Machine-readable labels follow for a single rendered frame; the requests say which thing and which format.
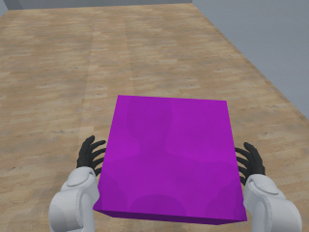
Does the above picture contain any right robot forearm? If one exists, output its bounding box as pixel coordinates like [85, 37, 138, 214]
[243, 174, 302, 232]

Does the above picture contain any carton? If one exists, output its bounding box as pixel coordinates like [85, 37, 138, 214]
[93, 95, 247, 225]

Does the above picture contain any robot right hand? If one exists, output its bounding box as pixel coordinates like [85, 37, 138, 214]
[235, 142, 266, 186]

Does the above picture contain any left robot forearm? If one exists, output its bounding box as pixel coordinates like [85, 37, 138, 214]
[48, 166, 99, 232]

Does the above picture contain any robot left hand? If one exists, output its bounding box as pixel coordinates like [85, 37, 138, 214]
[76, 135, 106, 177]

